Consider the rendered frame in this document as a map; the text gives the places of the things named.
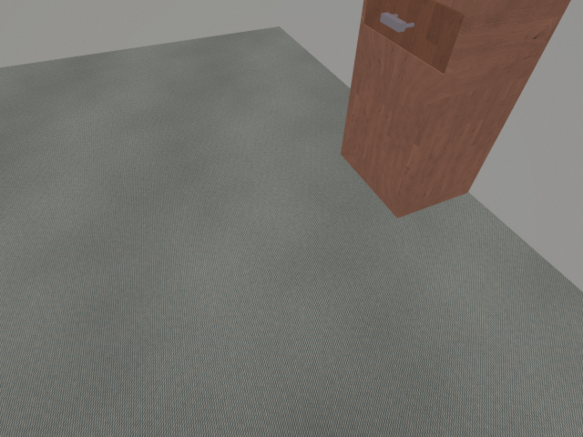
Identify drawer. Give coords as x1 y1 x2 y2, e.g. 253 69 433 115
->
363 0 465 73

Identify cabinet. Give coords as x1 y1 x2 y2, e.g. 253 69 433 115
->
341 0 571 218

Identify handle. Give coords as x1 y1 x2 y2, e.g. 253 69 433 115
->
380 12 414 32

